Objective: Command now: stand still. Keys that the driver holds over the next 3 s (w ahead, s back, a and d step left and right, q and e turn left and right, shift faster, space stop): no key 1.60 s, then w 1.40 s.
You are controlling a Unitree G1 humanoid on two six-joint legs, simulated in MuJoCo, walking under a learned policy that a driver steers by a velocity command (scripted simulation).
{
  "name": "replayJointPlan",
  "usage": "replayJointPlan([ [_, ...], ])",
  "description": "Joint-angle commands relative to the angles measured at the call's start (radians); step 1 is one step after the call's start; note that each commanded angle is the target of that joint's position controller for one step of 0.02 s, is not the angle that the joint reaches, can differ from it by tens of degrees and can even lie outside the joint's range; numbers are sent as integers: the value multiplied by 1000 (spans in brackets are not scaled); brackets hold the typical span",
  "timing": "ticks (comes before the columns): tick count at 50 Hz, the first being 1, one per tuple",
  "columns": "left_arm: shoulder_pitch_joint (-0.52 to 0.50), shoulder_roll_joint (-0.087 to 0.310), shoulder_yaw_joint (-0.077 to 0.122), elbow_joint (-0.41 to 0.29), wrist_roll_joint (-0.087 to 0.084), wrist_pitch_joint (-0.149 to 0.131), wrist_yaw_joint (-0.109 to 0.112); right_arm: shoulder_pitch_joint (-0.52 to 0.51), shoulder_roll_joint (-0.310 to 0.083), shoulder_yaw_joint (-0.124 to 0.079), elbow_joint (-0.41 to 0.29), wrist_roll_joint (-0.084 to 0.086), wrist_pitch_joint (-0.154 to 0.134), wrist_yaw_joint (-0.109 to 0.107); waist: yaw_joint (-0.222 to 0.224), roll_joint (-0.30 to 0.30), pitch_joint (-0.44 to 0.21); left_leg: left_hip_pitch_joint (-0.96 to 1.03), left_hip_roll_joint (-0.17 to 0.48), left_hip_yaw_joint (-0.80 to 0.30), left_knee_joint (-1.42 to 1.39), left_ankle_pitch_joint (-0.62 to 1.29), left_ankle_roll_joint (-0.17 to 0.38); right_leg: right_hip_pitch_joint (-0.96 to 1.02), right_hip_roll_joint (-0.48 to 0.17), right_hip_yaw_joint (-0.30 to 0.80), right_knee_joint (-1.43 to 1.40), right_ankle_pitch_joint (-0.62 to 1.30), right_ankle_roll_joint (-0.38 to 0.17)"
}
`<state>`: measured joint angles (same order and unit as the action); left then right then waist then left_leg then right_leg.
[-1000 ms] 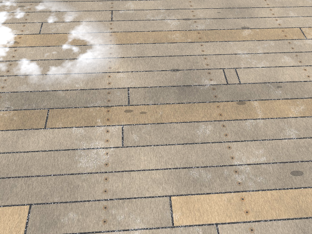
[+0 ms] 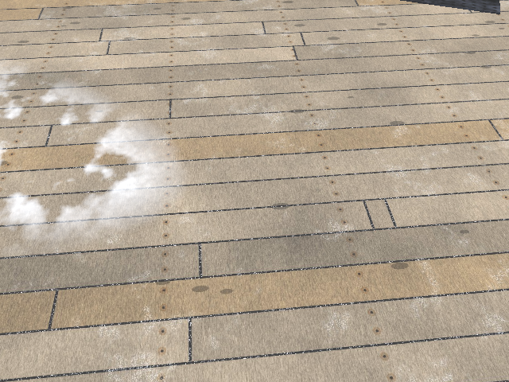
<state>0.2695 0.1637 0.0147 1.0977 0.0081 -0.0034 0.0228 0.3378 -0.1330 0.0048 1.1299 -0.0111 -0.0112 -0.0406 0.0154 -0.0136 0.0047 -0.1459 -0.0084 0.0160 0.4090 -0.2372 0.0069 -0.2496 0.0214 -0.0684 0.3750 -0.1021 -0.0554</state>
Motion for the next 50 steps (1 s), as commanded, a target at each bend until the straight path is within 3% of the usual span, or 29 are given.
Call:
replayJointPlan([
  [1,52,60,4,0,0,-8,4,55,-74,-10,-16,0,-9,-2,1,28,77,-142,103,-116,-137,-77,42,65,-105,143,-73,-107,8],
  [15,96,39,-6,46,-1,-10,13,89,-55,-3,-1,2,-11,-3,-6,19,78,-99,100,-100,-120,3,49,69,-111,141,-54,-41,10],
  [50,114,14,-8,83,-2,-8,21,124,-34,4,22,2,-15,-10,-8,21,89,-43,103,-91,-112,109,50,101,-118,127,-27,52,12],
])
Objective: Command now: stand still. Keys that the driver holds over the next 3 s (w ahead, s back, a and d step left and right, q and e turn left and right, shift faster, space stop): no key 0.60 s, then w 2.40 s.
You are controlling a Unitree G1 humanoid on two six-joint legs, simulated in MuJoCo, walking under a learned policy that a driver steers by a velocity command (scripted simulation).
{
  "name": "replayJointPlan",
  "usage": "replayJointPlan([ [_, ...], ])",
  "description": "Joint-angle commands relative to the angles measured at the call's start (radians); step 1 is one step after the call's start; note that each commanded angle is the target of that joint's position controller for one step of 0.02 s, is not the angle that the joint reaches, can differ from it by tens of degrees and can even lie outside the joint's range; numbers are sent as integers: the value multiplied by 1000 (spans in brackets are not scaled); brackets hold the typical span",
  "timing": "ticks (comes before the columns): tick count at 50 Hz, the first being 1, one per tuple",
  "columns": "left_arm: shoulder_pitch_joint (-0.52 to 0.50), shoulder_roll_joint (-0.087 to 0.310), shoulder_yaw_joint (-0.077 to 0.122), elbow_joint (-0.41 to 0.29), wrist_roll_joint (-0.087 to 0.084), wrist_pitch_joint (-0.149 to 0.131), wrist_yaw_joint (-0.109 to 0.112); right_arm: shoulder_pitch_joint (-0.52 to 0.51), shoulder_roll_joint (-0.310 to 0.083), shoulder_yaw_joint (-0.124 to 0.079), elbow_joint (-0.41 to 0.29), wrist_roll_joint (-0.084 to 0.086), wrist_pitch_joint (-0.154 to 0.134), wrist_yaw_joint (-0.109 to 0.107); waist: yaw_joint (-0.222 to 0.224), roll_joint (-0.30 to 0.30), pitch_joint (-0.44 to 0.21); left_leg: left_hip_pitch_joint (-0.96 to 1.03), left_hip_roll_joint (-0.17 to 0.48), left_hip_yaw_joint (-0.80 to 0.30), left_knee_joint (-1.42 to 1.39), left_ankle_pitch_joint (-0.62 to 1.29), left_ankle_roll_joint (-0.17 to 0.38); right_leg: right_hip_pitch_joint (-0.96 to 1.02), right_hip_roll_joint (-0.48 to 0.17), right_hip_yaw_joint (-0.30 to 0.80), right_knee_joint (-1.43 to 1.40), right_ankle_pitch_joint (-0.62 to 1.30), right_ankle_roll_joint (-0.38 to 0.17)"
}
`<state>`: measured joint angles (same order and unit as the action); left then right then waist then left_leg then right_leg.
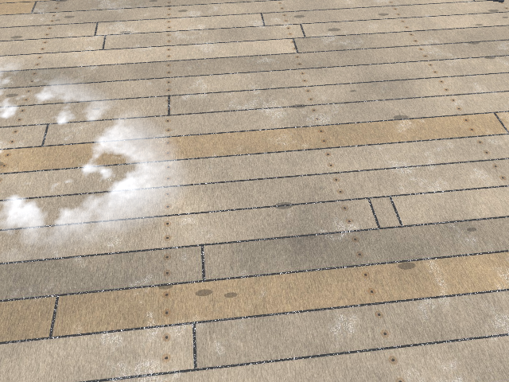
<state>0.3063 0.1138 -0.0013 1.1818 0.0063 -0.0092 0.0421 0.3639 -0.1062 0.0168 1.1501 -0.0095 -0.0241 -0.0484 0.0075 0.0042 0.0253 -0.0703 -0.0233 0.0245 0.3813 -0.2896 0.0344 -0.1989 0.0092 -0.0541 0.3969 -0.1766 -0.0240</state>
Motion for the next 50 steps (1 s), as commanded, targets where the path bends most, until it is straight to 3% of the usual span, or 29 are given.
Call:
replayJointPlan([
  [1,78,64,8,0,0,-2,2,99,-61,-8,2,0,-2,-2,0,4,68,-118,118,-99,-85,163,23,50,-106,112,-48,128,-19],
  [30,93,55,5,8,-1,0,4,120,-53,-6,3,0,-8,-2,-1,6,75,-99,120,-101,-88,221,27,55,-110,102,-35,142,-11],
  [32,89,55,6,6,1,3,2,137,-62,-11,6,-3,-5,-1,-9,15,68,-97,104,-108,-114,28,41,42,-81,82,-18,0,-15],
  [33,79,63,11,-3,3,5,0,148,-87,-22,5,-3,-1,0,-16,41,82,-104,103,-132,-128,-135,64,5,-47,52,32,-118,-22],
  [34,62,64,15,-17,9,7,-6,163,-114,-34,4,-3,4,2,-30,88,114,-108,130,-192,-161,-316,96,-71,-10,13,105,-233,-25],
  [36,-3,51,16,-65,28,3,-21,217,-147,-53,8,-2,11,6,-63,136,226,-99,262,-353,-261,-545,174,-275,8,-52,255,-291,-29],
  [38,-71,57,22,-118,31,-16,-34,243,-142,-59,11,-14,0,9,-78,126,275,-68,335,-424,-292,-466,220,-401,-46,-22,386,-280,-41],
  [40,-129,87,36,-162,25,-40,-45,258,-136,-61,6,-22,-17,12,-84,56,247,57,322,-377,-276,-250,222,-498,-65,1,435,-277,-44],
  [41,-111,72,36,-178,21,-48,-50,240,-167,-68,5,-23,-25,13,-63,114,230,46,341,-385,-258,-223,231,-473,-83,12,390,-259,-48],
  [42,-122,89,43,-189,15,-55,-55,214,-154,-67,-6,-19,-33,13,-52,95,215,41,320,-348,-254,-160,216,-435,-80,10,363,-233,-46],
  [44,-105,87,52,-200,6,-58,-64,178,-165,-68,-22,-17,-45,16,-23,93,180,-10,280,-262,-214,-48,188,-303,-42,-28,283,-189,-50],
  [46,49,70,61,-156,-2,-60,-64,117,-179,-70,-41,-2,-52,22,64,68,138,-180,220,-158,-95,83,144,15,25,-86,145,-69,-57],
  [47,178,99,80,-110,-3,-63,-56,118,-170,-65,-44,-5,-60,27,114,17,78,-261,168,-98,60,212,118,216,49,-78,108,-71,-63],
  [48,336,180,105,-83,15,-71,-41,94,-133,-51,-68,-5,-68,36,187,-136,-9,-380,78,12,368,174,69,383,-142,170,-24,-246,-102],
  [49,438,280,124,-62,19,-62,-39,140,-70,-41,-107,3,-70,43,169,-361,-84,-576,-55,67,712,-233,39,460,-393,665,-238,-479,-215],
  [50,314,214,104,-80,14,-48,-37,70,-125,-55,-120,-27,-63,51,101,-173,18,-622,27,-45,847,-197,66,313,-391,700,-269,-592,-215],
])
Over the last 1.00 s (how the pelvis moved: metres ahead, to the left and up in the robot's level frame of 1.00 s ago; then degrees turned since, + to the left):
0.04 0.02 0.00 0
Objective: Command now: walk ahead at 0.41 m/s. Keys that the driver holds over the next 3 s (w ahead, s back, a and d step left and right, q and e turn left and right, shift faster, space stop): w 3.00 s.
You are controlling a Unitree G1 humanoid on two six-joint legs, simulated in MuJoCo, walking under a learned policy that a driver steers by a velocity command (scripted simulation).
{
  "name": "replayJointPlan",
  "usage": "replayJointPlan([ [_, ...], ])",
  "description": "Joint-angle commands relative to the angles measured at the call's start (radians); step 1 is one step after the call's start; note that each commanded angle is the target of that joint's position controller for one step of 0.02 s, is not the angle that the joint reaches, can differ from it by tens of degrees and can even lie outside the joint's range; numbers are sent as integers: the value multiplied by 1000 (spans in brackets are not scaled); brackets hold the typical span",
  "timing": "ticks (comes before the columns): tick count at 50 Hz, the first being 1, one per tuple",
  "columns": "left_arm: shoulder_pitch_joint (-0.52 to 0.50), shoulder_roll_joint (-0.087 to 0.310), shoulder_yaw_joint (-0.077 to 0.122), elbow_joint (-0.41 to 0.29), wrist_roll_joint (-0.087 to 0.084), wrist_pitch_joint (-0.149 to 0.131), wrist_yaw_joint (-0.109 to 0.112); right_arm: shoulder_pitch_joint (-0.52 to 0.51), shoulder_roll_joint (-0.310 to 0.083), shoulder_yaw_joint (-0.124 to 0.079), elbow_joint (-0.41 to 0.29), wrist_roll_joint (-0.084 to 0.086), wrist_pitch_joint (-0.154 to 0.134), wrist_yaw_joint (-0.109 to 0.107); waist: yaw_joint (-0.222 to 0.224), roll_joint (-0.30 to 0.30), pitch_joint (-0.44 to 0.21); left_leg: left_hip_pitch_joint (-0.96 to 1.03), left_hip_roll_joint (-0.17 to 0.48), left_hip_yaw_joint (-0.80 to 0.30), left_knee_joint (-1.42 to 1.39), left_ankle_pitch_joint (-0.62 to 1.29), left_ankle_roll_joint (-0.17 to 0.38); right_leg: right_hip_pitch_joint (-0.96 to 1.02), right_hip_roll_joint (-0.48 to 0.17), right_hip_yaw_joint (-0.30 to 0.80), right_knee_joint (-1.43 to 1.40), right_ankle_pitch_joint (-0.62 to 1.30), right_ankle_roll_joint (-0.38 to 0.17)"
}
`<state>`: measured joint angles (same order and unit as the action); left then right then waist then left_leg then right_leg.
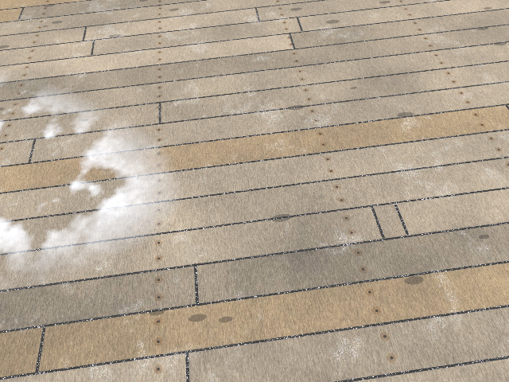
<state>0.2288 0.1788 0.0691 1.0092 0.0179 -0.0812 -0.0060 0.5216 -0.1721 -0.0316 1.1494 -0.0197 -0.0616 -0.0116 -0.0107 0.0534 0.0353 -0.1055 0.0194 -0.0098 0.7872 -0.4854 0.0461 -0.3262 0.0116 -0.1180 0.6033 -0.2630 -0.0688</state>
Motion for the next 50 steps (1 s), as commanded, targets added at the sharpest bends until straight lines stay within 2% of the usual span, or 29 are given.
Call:
replayJointPlan([
  [1,261,125,23,47,3,22,7,-138,-45,-6,-139,-16,-28,25,75,-123,84,-602,29,-20,459,112,68,330,-374,656,-467,-431,-156],
  [2,208,104,12,30,6,11,1,-150,-32,-5,-137,-12,-36,30,47,-50,105,-556,60,-36,412,197,69,269,-324,526,-459,-188,-131],
  [4,176,66,-6,28,-3,-4,7,-121,-27,-12,-131,-18,-19,37,-3,-76,72,-485,80,-10,352,240,45,208,-258,397,-491,-88,-112],
  [6,231,56,-16,52,-2,-19,13,-137,-37,-19,-141,-14,-2,42,-12,-98,75,-500,73,16,315,264,31,230,-239,315,-484,95,-115],
  [8,275,70,-20,65,-4,-26,17,-213,-33,-21,-166,-14,10,44,-7,-105,85,-560,72,41,264,303,18,260,-231,263,-491,187,-118],
  [9,286,54,-25,67,-5,-25,17,-250,-42,-25,-172,-12,16,46,-1,-90,84,-596,66,56,262,334,16,288,-197,226,-493,235,-101],
  [10,307,75,-25,68,-3,-28,17,-305,-30,-21,-201,-14,16,48,7,-128,97,-610,75,59,194,350,9,274,-228,227,-491,290,-121],
  [13,328,54,-36,73,-2,-32,16,-474,-26,-14,-259,-5,11,48,34,-114,126,-589,47,101,7,417,-3,278,-193,161,-489,428,-119],
  [17,359,74,-34,86,-2,-38,24,-567,-33,-12,-298,3,7,50,46,-132,121,-494,6,137,-163,457,34,342,-209,126,-465,591,-115],
  [20,316,104,-26,83,2,-39,29,-479,-70,-30,-283,0,-4,35,-12,-150,59,-346,-46,146,-214,382,90,416,-226,96,-318,897,-93],
  [21,303,120,-20,83,7,-34,31,-368,-91,-43,-249,0,-10,27,-59,-152,-2,-238,-73,146,-229,351,109,430,-221,85,-182,988,-82],
  [22,287,129,-17,79,4,-27,31,-207,-111,-57,-193,-4,-18,18,-126,-128,-86,-54,-88,150,-296,382,128,387,-194,61,14,954,-66],
  [23,299,104,-24,63,-5,-24,25,-55,-172,-78,-157,-30,-24,9,-171,-72,-184,187,67,-14,-313,271,166,198,-155,44,286,660,-55],
  [24,427,-22,-46,43,-47,-19,10,5,-264,-101,-160,-48,-22,12,-108,156,-320,459,394,-554,-414,125,319,-167,31,22,722,-91,-14],
  [25,352,75,-20,39,-26,-18,9,-80,-234,-97,-166,-6,-7,23,-97,51,-309,382,377,-699,-542,32,315,-262,37,162,827,-185,-32],
  [26,241,88,-14,-3,-16,-19,8,-196,-182,-79,-181,6,-9,26,-56,15,-143,235,349,-524,-560,24,273,-318,-26,166,799,-96,-42],
  [27,168,89,-12,-18,-2,-28,9,-221,-115,-60,-177,3,-24,33,-47,-73,-40,85,299,-399,-570,301,224,-271,-63,177,724,-33,-47],
  [28,178,49,-14,-10,2,-17,4,-246,-82,-49,-166,3,-28,28,4,-64,-34,22,243,-303,-599,280,188,-228,-86,168,669,-9,-45],
  [29,219,35,-16,-5,16,-2,-2,-242,-62,-41,-157,5,-33,19,32,-18,-32,-41,233,-261,-621,306,186,-180,-102,165,625,-9,-32],
  [30,217,31,-15,-2,22,12,-6,-223,-52,-35,-147,2,-41,16,40,-21,-24,-66,217,-233,-630,358,182,-157,-105,162,600,-8,-25],
  [33,142,28,-12,-25,20,36,-15,-160,-81,-34,-127,8,-54,10,50,-40,14,-73,162,-126,-659,440,154,-214,-116,127,526,45,-4],
  [34,107,26,-15,-49,23,41,-19,-139,-117,-38,-125,8,-56,11,49,-2,27,-79,189,-129,-678,433,173,-247,-130,123,475,76,7],
  [36,-14,52,-12,-88,20,43,-20,-91,-99,-31,-116,10,-54,13,20,-22,71,-38,180,-110,-698,475,172,-333,-142,106,390,141,28],
  [38,-78,64,-8,-100,12,45,-23,-54,-84,-25,-114,11,-50,11,-2,-32,60,35,135,-68,-695,520,137,-380,-123,78,327,204,35],
  [39,-110,41,-17,-123,9,42,-25,-37,-109,-26,-114,10,-51,11,-4,10,67,22,166,-64,-690,568,146,-363,-135,83,240,226,39],
  [41,-195,35,-24,-148,6,36,-25,3,-92,-21,-100,11,-53,11,-29,2,85,55,151,-31,-678,658,138,-346,-110,50,145,266,39],
  [45,-286,43,-26,-181,2,26,-27,52,-102,-20,-82,1,-51,1,-55,13,87,181,172,-12,-637,751,148,-337,-72,23,20,258,12],
  [48,-262,62,-17,-188,3,15,-21,21,-123,-26,-79,-5,-49,-8,-18,26,73,240,203,4,-552,950,138,-252,-39,16,-45,163,-32],
  [50,-91,92,2,-136,5,5,-8,-12,-145,-33,-81,-8,-44,-10,59,33,-17,241,192,26,-351,1178,114,-41,24,-3,-90,107,-71],
])
Over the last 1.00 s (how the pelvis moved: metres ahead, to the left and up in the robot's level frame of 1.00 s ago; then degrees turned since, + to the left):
0.11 -0.04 -0.02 0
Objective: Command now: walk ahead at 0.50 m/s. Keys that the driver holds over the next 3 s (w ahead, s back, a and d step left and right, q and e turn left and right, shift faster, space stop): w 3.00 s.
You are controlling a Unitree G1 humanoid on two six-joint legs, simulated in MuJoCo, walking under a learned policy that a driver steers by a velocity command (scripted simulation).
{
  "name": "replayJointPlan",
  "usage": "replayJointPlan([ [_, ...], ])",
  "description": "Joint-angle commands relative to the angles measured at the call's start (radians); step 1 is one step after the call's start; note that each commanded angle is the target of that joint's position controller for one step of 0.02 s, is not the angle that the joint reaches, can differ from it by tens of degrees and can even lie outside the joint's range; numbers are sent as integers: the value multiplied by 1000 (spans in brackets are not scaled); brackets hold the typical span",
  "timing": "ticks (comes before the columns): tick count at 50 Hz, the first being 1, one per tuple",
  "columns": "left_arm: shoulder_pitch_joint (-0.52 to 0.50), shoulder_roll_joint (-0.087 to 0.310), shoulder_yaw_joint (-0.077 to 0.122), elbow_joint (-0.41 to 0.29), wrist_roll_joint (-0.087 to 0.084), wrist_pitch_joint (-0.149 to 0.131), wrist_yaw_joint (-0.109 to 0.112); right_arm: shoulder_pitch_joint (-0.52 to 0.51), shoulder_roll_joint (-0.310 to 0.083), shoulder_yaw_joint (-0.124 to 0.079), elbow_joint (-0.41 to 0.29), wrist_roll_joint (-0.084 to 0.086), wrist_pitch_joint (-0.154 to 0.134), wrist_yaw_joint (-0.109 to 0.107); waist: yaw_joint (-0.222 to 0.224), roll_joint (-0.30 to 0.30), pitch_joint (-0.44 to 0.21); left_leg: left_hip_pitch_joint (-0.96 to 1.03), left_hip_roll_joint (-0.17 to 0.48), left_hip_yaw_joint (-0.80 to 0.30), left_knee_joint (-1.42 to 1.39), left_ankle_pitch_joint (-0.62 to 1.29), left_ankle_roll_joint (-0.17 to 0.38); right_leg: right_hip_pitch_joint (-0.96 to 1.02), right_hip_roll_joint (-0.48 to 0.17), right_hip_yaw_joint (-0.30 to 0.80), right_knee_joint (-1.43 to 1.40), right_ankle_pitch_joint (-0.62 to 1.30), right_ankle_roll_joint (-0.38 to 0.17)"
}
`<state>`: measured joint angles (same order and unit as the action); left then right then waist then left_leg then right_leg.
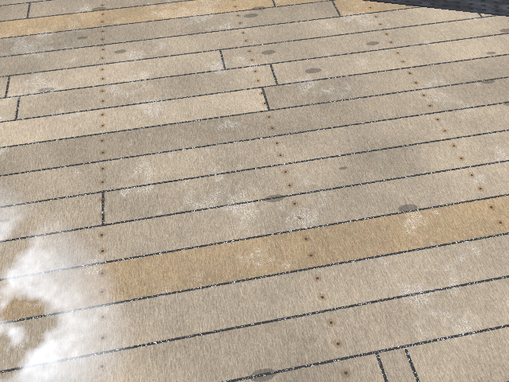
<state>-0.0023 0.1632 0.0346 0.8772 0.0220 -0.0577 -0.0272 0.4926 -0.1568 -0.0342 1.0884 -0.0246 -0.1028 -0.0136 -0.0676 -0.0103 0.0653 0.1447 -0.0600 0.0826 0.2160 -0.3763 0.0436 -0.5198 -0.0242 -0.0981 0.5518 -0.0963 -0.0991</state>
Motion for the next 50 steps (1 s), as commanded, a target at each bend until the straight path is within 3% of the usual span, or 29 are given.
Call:
replayJointPlan([
  [1,314,130,51,55,9,-28,22,-6,-161,-30,-26,3,2,-7,190,67,-138,-81,233,-32,416,1007,96,363,63,-22,-97,-10,-65],
  [2,488,209,74,89,37,-35,33,-4,-126,-19,-57,15,2,-2,240,-18,-262,-301,184,-4,714,652,78,632,-149,207,-101,-89,-116],
  [3,505,290,93,90,43,-30,25,131,-23,-3,-66,55,6,10,166,-242,-362,-665,-16,2,1080,-134,39,862,-425,717,-227,-157,-260],
  [4,416,245,87,78,4,-16,16,52,-123,-28,-63,29,10,7,152,-82,-302,-743,33,-139,1147,-91,58,769,-372,739,-287,-249,-230],
  [5,312,182,67,63,-6,-18,13,-50,-127,-32,-97,21,6,11,119,-42,-153,-775,80,-137,1110,7,63,621,-339,573,-309,-234,-190],
  [6,280,130,52,65,-2,-27,9,-98,-111,-30,-107,16,1,13,101,12,-82,-747,112,-136,1052,69,61,512,-294,470,-336,-81,-160],
  [7,265,97,41,76,-5,-32,13,-116,-96,-31,-105,2,11,18,70,15,-54,-702,138,-131,997,101,59,433,-231,377,-365,-54,-111],
  [8,275,84,34,89,-7,-37,20,-71,-75,-28,-100,-8,26,26,43,-43,-59,-652,148,-125,958,110,47,388,-221,329,-382,-8,-107],
  [10,342,72,26,119,-11,-53,24,-84,-66,-30,-98,-14,45,32,34,-29,-32,-642,151,-110,929,123,31,366,-184,259,-387,157,-91],
  [13,389,135,35,128,-13,-58,28,-184,-69,-28,-136,-16,63,42,37,-44,-6,-736,176,-83,844,202,3,367,-187,224,-434,115,-104],
  [14,414,123,31,135,-12,-56,27,-240,-80,-29,-153,-13,64,43,49,-31,18,-782,181,-74,812,232,-6,391,-178,210,-440,152,-100],
  [17,489,100,20,149,-16,-53,29,-360,-93,-30,-187,-6,65,46,85,-27,31,-848,167,-38,702,317,-18,462,-139,161,-439,265,-61],
  [18,496,118,21,149,-13,-53,29,-386,-74,-22,-202,-1,63,47,85,-60,24,-834,169,-37,633,339,-21,466,-151,157,-434,275,-65],
  [21,537,112,16,162,-10,-54,32,-482,-68,-13,-229,4,59,47,111,-53,36,-813,139,-7,505,382,-16,518,-145,130,-427,328,-66],
  [25,571,125,18,183,1,-50,43,-558,-77,-10,-265,4,48,44,120,-63,55,-807,116,2,393,338,21,633,-189,125,-384,410,-91],
  [28,534,145,24,185,6,-47,50,-492,-98,-21,-256,4,35,35,72,-74,20,-663,63,27,334,229,71,665,-205,101,-261,690,-77],
  [29,518,155,27,185,7,-45,51,-393,-115,-31,-225,4,29,28,30,-76,-32,-549,29,36,311,204,91,665,-197,91,-148,801,-65],
  [30,494,158,27,181,2,-40,48,-228,-133,-44,-169,-2,20,19,-40,-48,-118,-356,8,47,245,256,115,617,-162,59,35,789,-45],
  [31,485,136,19,155,-10,-40,45,-51,-196,-65,-127,-28,12,9,-98,6,-227,-82,165,-123,238,209,164,407,-122,38,299,499,-27],
  [32,608,31,-1,134,-55,-38,31,27,-303,-93,-120,-42,15,10,-53,242,-364,216,482,-637,150,125,323,23,72,-8,722,-226,23],
  [33,539,129,25,141,-25,-36,32,-58,-260,-86,-128,-1,32,20,-34,106,-328,136,460,-743,53,63,305,-77,69,140,815,-379,4],
  [34,442,131,30,105,-16,-37,30,-178,-210,-70,-146,12,32,23,9,74,-162,-22,428,-567,32,45,267,-124,11,148,795,-293,-3],
  [35,394,120,28,96,-13,-41,26,-231,-148,-52,-152,10,24,28,30,22,-87,-150,385,-466,-11,122,235,-97,-24,148,733,-227,-4],
  [36,384,104,30,99,-3,-33,24,-243,-114,-41,-142,9,17,26,61,20,-42,-238,333,-373,-35,197,192,-51,-50,145,674,-198,0],
  [37,414,81,27,103,11,-18,18,-234,-89,-32,-125,13,11,21,90,52,-35,-298,303,-313,-55,231,169,4,-66,141,625,-183,11],
  [39,419,59,25,107,17,4,7,-181,-96,-29,-100,14,-3,15,105,53,-33,-326,274,-256,-73,316,164,28,-68,121,589,-163,28],
  [42,305,75,28,65,18,19,0,-125,-139,-34,-84,15,-11,14,99,54,6,-311,261,-202,-110,359,169,-73,-93,97,501,-79,56],
  [45,170,87,27,21,9,21,-3,-61,-132,-27,-73,16,-8,15,66,54,30,-252,242,-169,-123,428,155,-156,-100,73,370,17,78],
  [50,13,68,12,-30,-1,15,-4,28,-132,-21,-50,14,-7,10,20,74,38,-149,235,-120,-99,569,134,-142,-61,27,149,105,76],
])
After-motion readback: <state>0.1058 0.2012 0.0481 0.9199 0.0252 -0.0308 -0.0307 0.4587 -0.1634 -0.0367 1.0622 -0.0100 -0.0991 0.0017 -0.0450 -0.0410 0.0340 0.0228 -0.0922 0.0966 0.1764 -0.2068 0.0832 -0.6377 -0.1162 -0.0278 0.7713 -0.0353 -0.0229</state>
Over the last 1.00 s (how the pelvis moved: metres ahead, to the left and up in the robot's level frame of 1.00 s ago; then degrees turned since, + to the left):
0.55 -0.01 0.00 0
